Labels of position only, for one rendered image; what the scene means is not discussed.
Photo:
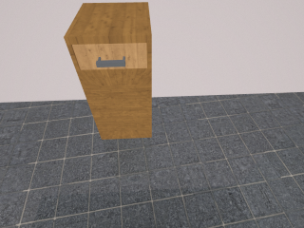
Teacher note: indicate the cabinet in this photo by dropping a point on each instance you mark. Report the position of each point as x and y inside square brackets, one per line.
[120, 99]

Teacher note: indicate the handle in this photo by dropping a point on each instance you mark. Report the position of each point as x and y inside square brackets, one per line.
[110, 63]

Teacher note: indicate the drawer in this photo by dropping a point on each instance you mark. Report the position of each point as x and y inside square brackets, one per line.
[88, 54]

